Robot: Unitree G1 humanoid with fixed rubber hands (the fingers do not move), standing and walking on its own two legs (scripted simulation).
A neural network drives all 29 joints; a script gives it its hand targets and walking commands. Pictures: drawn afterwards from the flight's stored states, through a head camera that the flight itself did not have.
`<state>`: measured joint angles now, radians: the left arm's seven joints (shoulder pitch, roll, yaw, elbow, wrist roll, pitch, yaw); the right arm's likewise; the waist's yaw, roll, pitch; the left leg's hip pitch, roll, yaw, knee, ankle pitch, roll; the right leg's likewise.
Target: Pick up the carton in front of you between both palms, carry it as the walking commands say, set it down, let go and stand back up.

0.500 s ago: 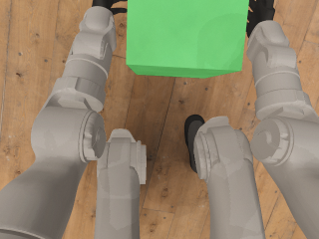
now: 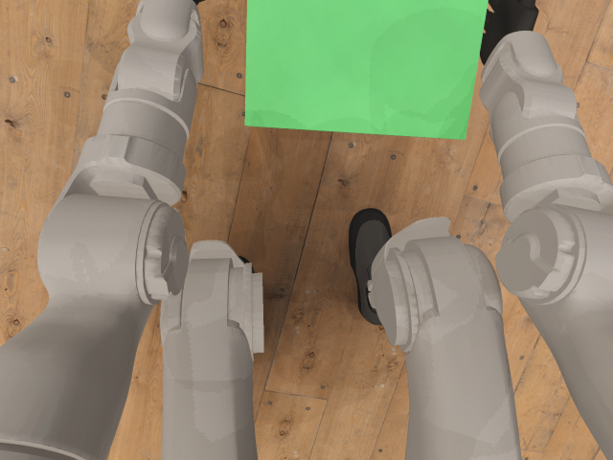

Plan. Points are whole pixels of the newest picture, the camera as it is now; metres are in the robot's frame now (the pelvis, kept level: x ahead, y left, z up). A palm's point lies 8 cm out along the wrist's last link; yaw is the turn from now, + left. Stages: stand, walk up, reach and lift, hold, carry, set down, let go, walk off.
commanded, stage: set down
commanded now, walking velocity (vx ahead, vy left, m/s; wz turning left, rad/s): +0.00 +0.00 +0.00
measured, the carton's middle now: (342, 45) +0.51 -0.08 -0.25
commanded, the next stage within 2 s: let go in 1.22 s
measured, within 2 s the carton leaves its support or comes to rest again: neither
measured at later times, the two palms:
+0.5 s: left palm out of the picture +0.58 +0.11 -0.08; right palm out of the picture +0.50 -0.26 -0.08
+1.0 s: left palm out of the picture +0.58 +0.12 +0.07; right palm out of the picture +0.50 -0.27 +0.07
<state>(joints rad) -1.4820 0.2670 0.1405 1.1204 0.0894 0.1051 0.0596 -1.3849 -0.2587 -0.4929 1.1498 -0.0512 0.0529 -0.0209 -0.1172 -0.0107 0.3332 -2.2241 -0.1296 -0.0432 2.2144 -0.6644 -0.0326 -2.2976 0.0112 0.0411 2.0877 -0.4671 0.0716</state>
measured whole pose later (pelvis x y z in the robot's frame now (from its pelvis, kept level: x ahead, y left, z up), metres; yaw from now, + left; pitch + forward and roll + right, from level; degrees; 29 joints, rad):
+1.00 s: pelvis +0.02 -0.01 +0.17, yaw +0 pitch +48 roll +0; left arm -1.25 0.35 0.15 0.91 -0.03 0.22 0.04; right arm -1.06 -0.22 -0.35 0.73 0.09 0.19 -0.07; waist -0.12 0.04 -0.06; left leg -1.89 -0.06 -0.04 1.58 -0.53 -0.02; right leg -1.97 0.01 0.03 1.50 -0.37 0.02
